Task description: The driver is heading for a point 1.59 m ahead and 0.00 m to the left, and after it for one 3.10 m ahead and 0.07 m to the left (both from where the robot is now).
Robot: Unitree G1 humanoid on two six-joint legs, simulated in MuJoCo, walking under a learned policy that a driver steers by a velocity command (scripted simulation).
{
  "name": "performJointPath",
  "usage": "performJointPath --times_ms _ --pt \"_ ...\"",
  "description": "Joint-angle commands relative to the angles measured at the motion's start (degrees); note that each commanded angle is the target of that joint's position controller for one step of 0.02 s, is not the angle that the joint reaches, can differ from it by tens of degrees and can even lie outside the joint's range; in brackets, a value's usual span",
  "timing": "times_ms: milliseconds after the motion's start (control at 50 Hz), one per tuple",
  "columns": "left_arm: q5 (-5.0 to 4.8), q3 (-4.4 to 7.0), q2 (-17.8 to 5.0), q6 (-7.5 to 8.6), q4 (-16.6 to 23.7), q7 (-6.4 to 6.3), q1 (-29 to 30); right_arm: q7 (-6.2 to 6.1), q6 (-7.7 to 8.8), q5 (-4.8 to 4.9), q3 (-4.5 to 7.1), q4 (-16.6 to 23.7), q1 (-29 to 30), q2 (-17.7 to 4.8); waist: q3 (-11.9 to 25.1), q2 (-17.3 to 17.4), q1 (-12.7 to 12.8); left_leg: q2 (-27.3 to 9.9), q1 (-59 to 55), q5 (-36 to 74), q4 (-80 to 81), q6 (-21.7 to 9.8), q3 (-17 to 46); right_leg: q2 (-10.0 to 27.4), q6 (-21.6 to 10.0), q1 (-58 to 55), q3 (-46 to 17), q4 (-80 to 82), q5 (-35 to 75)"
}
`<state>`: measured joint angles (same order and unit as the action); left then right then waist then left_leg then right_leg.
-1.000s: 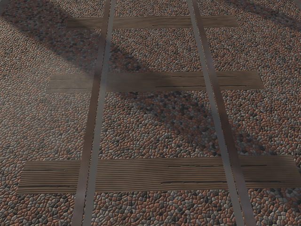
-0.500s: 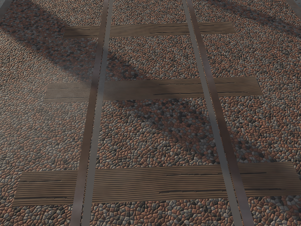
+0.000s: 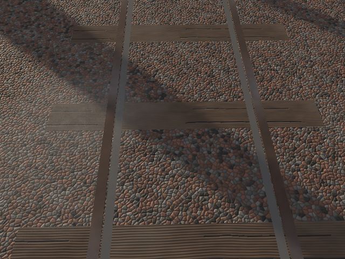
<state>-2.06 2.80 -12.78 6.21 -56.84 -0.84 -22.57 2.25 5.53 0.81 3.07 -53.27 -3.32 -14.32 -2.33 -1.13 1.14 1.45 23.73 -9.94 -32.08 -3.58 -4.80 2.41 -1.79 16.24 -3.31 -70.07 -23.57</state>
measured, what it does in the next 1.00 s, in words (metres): walks ahead: right foot, then left foot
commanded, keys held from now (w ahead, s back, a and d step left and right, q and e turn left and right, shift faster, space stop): w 1.00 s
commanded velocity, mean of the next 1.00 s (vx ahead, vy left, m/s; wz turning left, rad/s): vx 0.49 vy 0.00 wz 0.00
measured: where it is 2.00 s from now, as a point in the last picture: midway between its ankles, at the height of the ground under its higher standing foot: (187, 113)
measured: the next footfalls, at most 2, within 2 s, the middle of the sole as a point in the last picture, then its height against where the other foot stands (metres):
right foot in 0.44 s outside the picture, level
left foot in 0.98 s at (162, 189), level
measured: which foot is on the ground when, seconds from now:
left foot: down 0.00-0.44, up 0.46-0.96, down 0.98-1.00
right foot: up 0.00-0.42, down 0.44-0.98, up 1.00-1.00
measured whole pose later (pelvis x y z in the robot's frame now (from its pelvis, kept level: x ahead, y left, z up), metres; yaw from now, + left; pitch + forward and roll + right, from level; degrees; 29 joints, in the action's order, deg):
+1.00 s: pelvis +0.58 -0.02 +0.00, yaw +1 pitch +3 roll -1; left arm -0.7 4.1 -15.1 3.4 -56.6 -0.6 -22.7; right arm 2.3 5.7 0.6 2.7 -49.0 0.3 -13.9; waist -1.3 0.3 3.0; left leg -1.3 29.2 -3.6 -30.5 -4.3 -2.7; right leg 1.1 0.1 -1.6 3.7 -26.8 -27.0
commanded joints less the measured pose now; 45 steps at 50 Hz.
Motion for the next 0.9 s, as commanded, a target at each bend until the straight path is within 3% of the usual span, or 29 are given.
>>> performJointPath --times_ms 20,60,120,160,240,300,340,380,400,420,440,460,480,500,520,540,580,620,700,780,840,900 --pt "0.47 1.89 -5.5 0.64 4.9 -0.72 0.6 0.1 1.08 -1.5 0.75 0.2 -3.5 -5.0 4.4 3.9 -1.0 -16.0 -13.7 -3.4 21.6 -9.7 22.5 6.7 -2.1 17.4 -2.0 -4.2 7.8" --pt "0.4 1.87 -3.4 -0.88 5.0 -0.86 -0.6 -0.07 1.24 -1.07 0.54 -0.9 -4.2 -4.5 2.3 5.6 0.9 -14.5 -8.7 -3.9 25.0 -10.2 18.3 7.6 -2.0 15.7 -1.4 -0.1 7.8" --pt "1.39 2.26 -4.8 -1.47 7.8 -0.98 6.0 -1.3 1.44 -0.95 0.87 -2.1 -7.2 -6.8 -1.2 4.1 0.6 -14.5 -7.8 -1.5 28.0 -11.2 15.1 8.5 0.2 21.8 -0.5 7.9 14.2" --pt "1.82 2.19 -4.9 -1.22 9.3 -0.58 10.8 -2.08 1.15 -0.87 1.05 -2.4 -9.5 -7.7 -1.6 3.1 -0.6 -14.1 -10.3 1.6 28.1 -10.7 13.2 8.4 1.2 24.9 0.0 15.4 21.2" --pt "1.34 1.24 -3.6 -0.56 11.6 0.66 20.0 -2.68 0.65 -0.11 1.14 -2.7 -14.0 -8.9 -2.0 2.9 -3.8 -11.9 -12.7 5.4 27.4 -8.4 7.9 5.0 1.8 21.1 3.6 30.8 30.4" --pt "0.84 0.73 -3.7 -0.32 13.4 1.86 25.0 -2.69 -0.06 0.38 1.36 -3.8 -18.0 -9.5 -2.9 3.1 -5.8 -13.8 -18.9 5.2 24.8 -8.0 7.9 3.8 1.5 21.7 3.9 36.5 29.1" --pt "0.72 0.73 -4.6 -0.07 14.7 2.64 26.7 -2.72 -0.82 0.48 1.64 -4.3 -19.5 -9.8 -3.1 3.5 -5.7 -15.9 -23.9 6.5 22.2 -7.4 8.6 3.2 0.2 22.4 3.6 39.0 24.9" --pt "0.63 1.21 -6.3 0.2 14.9 3.08 24.5 -2.78 -1.5 0.45 2.0 -4.2 -19.1 -10.7 -1.7 5.2 -3.7 -17.2 -26.8 13.9 18.3 -6.4 8.9 1.7 -1.4 18.3 4.4 40.7 20.1" --pt "0.69 1.99 -7.9 0.35 14.1 3.08 20.1 -2.77 -1.82 0.39 2.06 -3.7 -17.7 -11.0 1.1 6.0 -0.8 -16.3 -27.2 24.5 12.7 -5.4 7.6 -0.2 -2.7 11.7 6.0 41.7 18.7" --pt "0.81 3.5 -10.6 0.36 11.2 2.77 10.4 -2.76 -2.16 0.11 1.6 -3.4 -17.1 -9.8 7.0 5.5 3.8 -13.2 -24.6 32.3 1.2 -3.8 5.0 -2.0 -4.5 -1.0 7.3 41.8 18.9" --pt "1.53 4.88 -15.4 0.22 8.9 2.15 -1.0 -2.76 -2.09 -0.95 0.49 -1.8 -17.7 -7.3 16.5 -0.2 7.4 -9.9 -12.8 20.7 -17.5 -1.6 2.1 7.8 -8.3 -19.9 -3.7 39.5 19.8" --pt "1.9 5.77 -20.1 0.01 7.1 2.54 -4.5 -2.03 -0.62 -0.63 -1.91 -1.3 -25.3 1.3 24.6 -16.7 3.0 1.7 10.8 -16.9 -37.9 1.9 3.6 21.0 -18.1 -39.8 -33.6 47.4 7.2" --pt "1.78 4.09 -13.7 0.1 7.6 2.58 -4.7 -1.8 0.92 1.06 -0.45 -1.9 -21.4 -5.5 24.7 -11.5 5.4 -0.1 17.7 -22.0 -45.0 1.0 12.0 20.5 -16.9 -39.9 -39.5 53.0 1.7" --pt "1.69 3.19 -11.2 0.3 8.5 2.31 0.6 -1.71 1.76 2.27 0.45 0.2 -15.0 -8.9 15.6 -8.7 4.9 -3.2 21.9 -17.5 -46.1 -0.1 11.0 18.5 -13.8 -32.9 -29.8 53.0 5.7" --pt "1.94 2.61 -9.8 0.31 9.6 2.18 5.3 -2.09 2.0 1.89 0.34 0.9 -11.9 -8.5 11.4 -3.6 3.3 -6.4 20.0 -12.2 -43.7 -0.3 9.5 16.4 -12.5 -24.4 -22.4 53.9 12.8" --pt "2.34 2.16 -8.2 0.36 9.9 2.32 8.4 -2.41 1.68 0.81 0.67 0.9 -10.4 -8.0 7.8 -1.4 1.5 -8.2 17.3 -8.9 -39.7 -0.1 9.0 14.3 -11.8 -16.8 -17.1 55.6 18.3" --pt "2.81 1.73 -6.5 0.74 9.5 2.64 9.8 -2.43 0.04 0.5 0.8 0.5 -12.5 -6.0 6.2 -2.7 -1.5 -10.1 11.5 -5.9 -35.2 0.1 9.4 11.8 -11.3 -10.1 -11.8 59.0 21.3" --pt "2.33 2.02 -7.6 1.08 8.5 2.44 8.5 -2.51 -1.05 0.33 0.65 0.6 -12.3 -4.4 4.2 -2.1 -2.5 -10.6 12.0 -4.3 -31.2 0.9 8.8 11.4 -12.0 -7.8 -8.4 61.4 24.2" --pt "2.08 2.46 -9.1 0.52 6.9 1.2 5.3 -2.33 -1.27 -0.58 0.7 3.2 -4.6 -4.1 1.1 -1.4 -1.2 -10.5 17.2 7.2 -18.4 2.8 8.0 10.1 -11.4 -8.7 -3.4 63.6 26.2" --pt "1.54 2.53 -9.9 0.13 5.4 0.65 2.2 -1.63 -0.72 -0.22 0.12 5.2 3.4 -3.0 -0.8 -1.9 1.4 -7.8 13.8 16.7 -5.3 2.9 5.1 8.1 -9.5 -8.9 1.1 64.3 24.2" --pt "1.22 2.71 -10.2 -0.44 3.6 0.57 -0.8 -0.93 -0.43 0.16 -0.13 6.8 7.9 -3.2 -2.3 -2.1 2.8 -6.8 14.7 15.8 -0.7 2.2 4.8 10.0 -9.3 -14.0 1.1 62.6 24.0" --pt "0.96 3.14 -10.9 -1.34 2.6 0.2 -1.2 0.06 0.16 0.37 0.07 8.2 9.5 -4.5 -2.5 -2.8 2.1 -6.2 15.1 10.2 2.2 0.2 5.1 12.8 -8.5 -20.0 0.3 59.0 28.0"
